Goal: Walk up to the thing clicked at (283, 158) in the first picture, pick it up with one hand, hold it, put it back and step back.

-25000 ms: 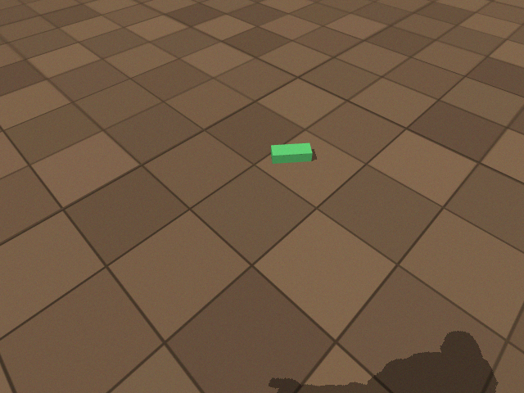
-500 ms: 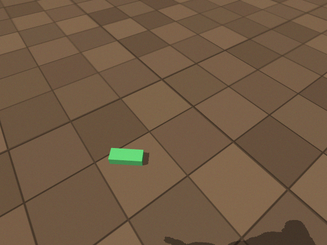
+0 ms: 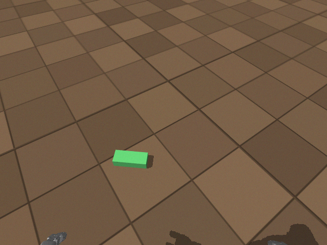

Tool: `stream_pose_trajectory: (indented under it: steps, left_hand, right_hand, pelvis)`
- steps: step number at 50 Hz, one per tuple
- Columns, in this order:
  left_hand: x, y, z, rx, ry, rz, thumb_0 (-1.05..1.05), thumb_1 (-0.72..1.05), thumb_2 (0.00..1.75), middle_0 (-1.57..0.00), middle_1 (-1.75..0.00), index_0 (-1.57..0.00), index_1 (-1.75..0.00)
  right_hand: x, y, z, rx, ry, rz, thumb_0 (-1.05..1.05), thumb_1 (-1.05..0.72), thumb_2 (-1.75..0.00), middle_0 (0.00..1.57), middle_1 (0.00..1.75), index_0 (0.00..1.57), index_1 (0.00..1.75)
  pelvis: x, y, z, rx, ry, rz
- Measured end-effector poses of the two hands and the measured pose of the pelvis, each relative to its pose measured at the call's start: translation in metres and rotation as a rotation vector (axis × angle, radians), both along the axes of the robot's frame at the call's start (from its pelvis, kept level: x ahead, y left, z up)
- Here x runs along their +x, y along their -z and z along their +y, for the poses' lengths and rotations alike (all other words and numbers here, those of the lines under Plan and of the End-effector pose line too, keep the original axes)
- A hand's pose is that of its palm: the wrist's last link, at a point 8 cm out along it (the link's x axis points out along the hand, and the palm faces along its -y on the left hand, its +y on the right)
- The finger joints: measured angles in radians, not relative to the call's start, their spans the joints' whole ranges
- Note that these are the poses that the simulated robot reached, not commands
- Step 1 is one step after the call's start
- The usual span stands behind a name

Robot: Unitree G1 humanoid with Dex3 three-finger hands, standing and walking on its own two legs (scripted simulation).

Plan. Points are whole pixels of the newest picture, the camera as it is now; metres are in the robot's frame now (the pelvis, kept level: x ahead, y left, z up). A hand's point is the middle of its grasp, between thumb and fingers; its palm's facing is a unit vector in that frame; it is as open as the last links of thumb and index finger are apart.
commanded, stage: walk up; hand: left
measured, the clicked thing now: (130, 159) +0.74 +0.24 -0.74
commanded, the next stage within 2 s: stand in 0.10 s
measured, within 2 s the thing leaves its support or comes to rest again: neither
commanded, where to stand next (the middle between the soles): +0.35 +0.00 m, yaw +0 degrees
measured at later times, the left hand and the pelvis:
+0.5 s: hand out of the picture +0.05 +0.24 -0.15, palm faces -0.02 -0.94 -0.34, open 7.4 cm; pelvis -0.01 -0.01 +0.01, yaw +0 degrees
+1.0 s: hand out of the picture +0.05 +0.24 -0.15, palm faces -0.04 -0.94 -0.35, open 7.4 cm; pelvis -0.02 -0.02 +0.01, yaw +0 degrees
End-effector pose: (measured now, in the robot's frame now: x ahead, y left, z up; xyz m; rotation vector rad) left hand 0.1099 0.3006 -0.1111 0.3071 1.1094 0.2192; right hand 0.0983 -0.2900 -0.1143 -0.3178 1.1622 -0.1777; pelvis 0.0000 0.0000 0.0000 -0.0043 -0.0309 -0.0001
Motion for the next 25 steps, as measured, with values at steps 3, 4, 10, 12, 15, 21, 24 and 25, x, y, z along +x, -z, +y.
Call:
stream_pose_trajectory:
  steps: [3,4,10,12,15,21,24,25]
  left_hand:
    - [-0.003,-0.002,0.000,0.001,-0.005,0.005,0.00,0.90,0.90,-0.20,-0.30,-0.20,-0.30]
    - [-0.005,-0.002,0.000,0.001,-0.007,0.007,0.00,0.90,0.90,-0.20,-0.30,-0.20,-0.30]
    - [-0.022,-0.002,-0.002,0.000,-0.007,0.057,0.00,0.91,0.90,-0.20,-0.30,-0.20,-0.30]
    - [-0.029,-0.001,-0.003,-0.003,-0.007,0.076,0.00,0.91,0.90,-0.20,-0.30,-0.20,-0.30]
    - [-0.038,0.000,-0.006,-0.008,-0.011,0.099,0.00,0.91,0.90,-0.20,-0.30,-0.20,-0.30]
    - [-0.054,0.001,-0.010,-0.012,-0.015,0.135,0.00,0.90,0.90,-0.20,-0.30,-0.20,-0.30]
    - [-0.060,0.001,-0.011,-0.010,-0.015,0.142,0.00,0.90,0.90,-0.20,-0.30,-0.20,-0.30]
    - [-0.061,0.001,-0.012,-0.009,-0.014,0.143,0.00,0.90,0.90,-0.20,-0.30,-0.20,-0.30]
  right_hand:
    - [0.003,-0.001,0.000,0.001,-0.001,-0.009,0.00,-0.90,-0.90,0.20,0.30,0.20,0.30]
    - [0.004,-0.002,0.000,0.002,-0.002,-0.011,0.00,-0.90,-0.90,0.20,0.30,0.20,0.30]
    - [0.003,-0.004,0.000,0.011,-0.007,-0.017,0.00,-0.90,-0.90,0.20,0.30,0.20,0.30]
    - [0.000,-0.004,-0.001,0.011,-0.007,-0.013,0.00,-0.90,-0.90,0.20,0.30,0.20,0.30]
    - [-0.007,-0.004,-0.003,0.010,-0.005,0.002,0.00,-0.90,-0.90,0.20,0.30,0.20,0.30]
    - [-0.023,-0.002,-0.009,0.007,0.004,0.037,0.00,-0.90,-0.90,0.20,0.30,0.20,0.30]
    - [-0.031,-0.001,-0.012,0.007,0.011,0.049,0.00,-0.90,-0.90,0.20,0.30,0.20,0.30]
    - [-0.033,-0.001,-0.013,0.007,0.013,0.052,0.00,-0.90,-0.90,0.20,0.30,0.20,0.30]
  pelvis:
    - [-0.001,-0.001,0.000,0.000,-0.003,-0.004]
    - [-0.001,-0.002,0.000,0.000,-0.004,-0.006]
    - [-0.003,-0.005,-0.001,0.001,0.000,-0.011]
    - [-0.004,-0.006,-0.002,0.001,0.000,-0.011]
    - [-0.006,-0.007,-0.003,0.002,0.000,-0.012]
    - [-0.010,-0.008,-0.006,0.005,0.001,-0.013]
    - [-0.012,-0.008,-0.007,0.004,0.002,-0.015]
    - [-0.013,-0.008,-0.008,0.004,0.002,-0.016]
